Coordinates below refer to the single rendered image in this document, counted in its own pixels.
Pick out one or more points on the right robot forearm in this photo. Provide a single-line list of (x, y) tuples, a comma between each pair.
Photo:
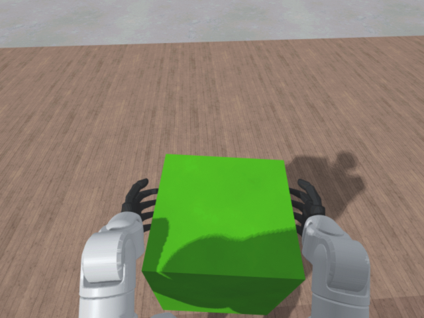
[(341, 270)]

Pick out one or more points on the carton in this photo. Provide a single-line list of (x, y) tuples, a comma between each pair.
[(223, 237)]

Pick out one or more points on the robot left hand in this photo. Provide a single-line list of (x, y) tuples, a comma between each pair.
[(135, 196)]

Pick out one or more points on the left robot forearm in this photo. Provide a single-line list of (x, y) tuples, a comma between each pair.
[(108, 268)]

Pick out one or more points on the robot right hand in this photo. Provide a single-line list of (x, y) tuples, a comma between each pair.
[(312, 204)]

